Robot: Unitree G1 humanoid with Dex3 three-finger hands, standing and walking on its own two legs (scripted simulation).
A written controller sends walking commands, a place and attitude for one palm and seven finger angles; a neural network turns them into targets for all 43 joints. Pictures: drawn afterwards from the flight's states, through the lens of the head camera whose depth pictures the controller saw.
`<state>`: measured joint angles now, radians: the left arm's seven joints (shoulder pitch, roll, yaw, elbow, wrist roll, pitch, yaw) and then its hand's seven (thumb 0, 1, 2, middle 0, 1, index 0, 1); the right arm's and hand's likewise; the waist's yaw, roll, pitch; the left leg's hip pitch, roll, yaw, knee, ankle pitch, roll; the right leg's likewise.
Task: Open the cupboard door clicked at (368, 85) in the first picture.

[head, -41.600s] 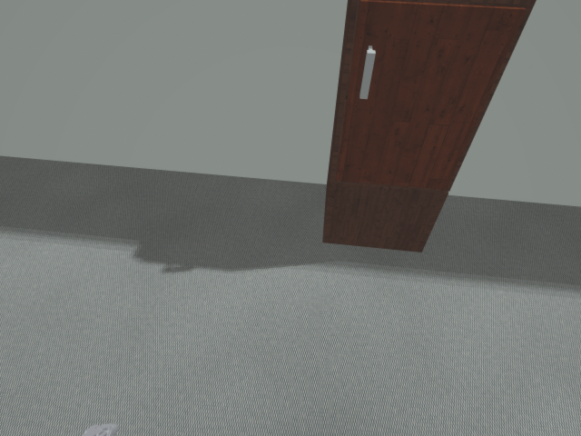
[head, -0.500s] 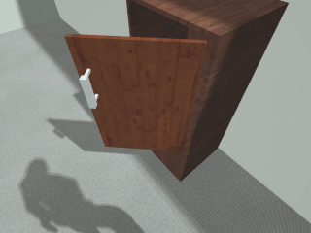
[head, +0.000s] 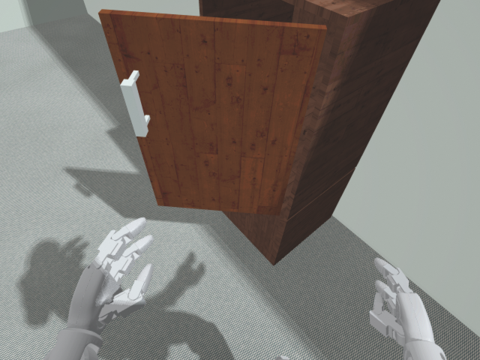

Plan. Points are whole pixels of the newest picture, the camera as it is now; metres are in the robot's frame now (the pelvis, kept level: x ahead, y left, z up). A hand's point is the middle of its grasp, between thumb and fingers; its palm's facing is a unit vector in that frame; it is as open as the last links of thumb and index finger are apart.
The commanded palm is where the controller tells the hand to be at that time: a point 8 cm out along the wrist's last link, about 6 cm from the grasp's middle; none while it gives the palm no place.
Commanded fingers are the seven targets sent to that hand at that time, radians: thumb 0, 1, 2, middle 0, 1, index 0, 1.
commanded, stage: raise the hand with hooked fingers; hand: left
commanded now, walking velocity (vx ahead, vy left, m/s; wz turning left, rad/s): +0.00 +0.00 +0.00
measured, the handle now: (138, 104) +0.59 +0.25 +0.09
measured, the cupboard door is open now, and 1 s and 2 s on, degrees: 46 46 46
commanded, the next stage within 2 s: move the hooked fingers beside the handle in 1.74 s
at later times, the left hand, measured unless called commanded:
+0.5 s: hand (91, 277) +0.23 +0.23 +0.05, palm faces +0.00 -1.00 -0.03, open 11.2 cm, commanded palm +0.20 +0.29 +0.05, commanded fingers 0.00 -0.13 0.46 -0.27 -0.96 -0.27 -0.96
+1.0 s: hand (50, 237) +0.27 +0.29 +0.09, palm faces +0.03 -1.00 -0.06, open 13.8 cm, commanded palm +0.24 +0.34 +0.10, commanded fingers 0.00 -0.50 0.30 -0.30 -1.20 -0.30 -1.20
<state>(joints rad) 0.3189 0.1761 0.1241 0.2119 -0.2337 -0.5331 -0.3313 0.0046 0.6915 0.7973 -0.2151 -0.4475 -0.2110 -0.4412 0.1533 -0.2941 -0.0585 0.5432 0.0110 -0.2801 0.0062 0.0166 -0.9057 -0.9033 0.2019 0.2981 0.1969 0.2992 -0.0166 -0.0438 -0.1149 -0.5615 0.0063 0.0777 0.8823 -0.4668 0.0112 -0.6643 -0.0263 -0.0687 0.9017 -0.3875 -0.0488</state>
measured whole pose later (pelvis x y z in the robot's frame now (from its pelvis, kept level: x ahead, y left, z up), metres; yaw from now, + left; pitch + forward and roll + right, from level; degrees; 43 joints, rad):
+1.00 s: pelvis +0.01 +0.02 +0.01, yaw +2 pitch +6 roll -2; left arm 0.05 0.39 0.36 0.26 -0.34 -0.18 -0.46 -0.01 -0.44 0.32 -0.30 -1.17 -0.29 -1.16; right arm 0.25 -0.26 0.07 0.55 0.04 -0.25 -0.08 0.02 -0.90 -0.90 0.21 0.30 0.20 0.30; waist 0.02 0.03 -0.07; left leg -0.49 0.01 0.03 0.83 -0.45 0.04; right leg -0.53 -0.02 -0.12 0.76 -0.34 -0.02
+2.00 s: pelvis +0.00 +0.01 +0.02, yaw +2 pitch +6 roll -1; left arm -0.20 0.44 0.43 0.54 -0.33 -0.20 -0.54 -0.01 -0.50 0.30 -0.30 -1.20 -0.30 -1.20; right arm 0.26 -0.29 0.07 0.60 0.04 -0.21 -0.10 0.02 -0.90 -0.90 0.21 0.30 0.20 0.30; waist 0.01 0.02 -0.03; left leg -0.44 0.01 0.02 0.74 -0.40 0.02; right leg -0.49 -0.01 -0.12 0.69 -0.30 -0.04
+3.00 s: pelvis +0.01 +0.03 +0.00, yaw -1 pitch +18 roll -3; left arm -0.85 0.75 0.52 1.19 -0.15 -0.30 -0.59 -0.01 -0.50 0.30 -0.30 -1.20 -0.30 -1.20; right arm 0.39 -0.31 0.07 0.59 0.01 0.00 -0.05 0.01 -0.90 -0.90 0.21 0.30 0.20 0.30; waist -0.14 -0.01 -0.06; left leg -0.74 0.03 0.05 0.88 -0.45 0.05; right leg -0.78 0.00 -0.09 0.77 -0.30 -0.01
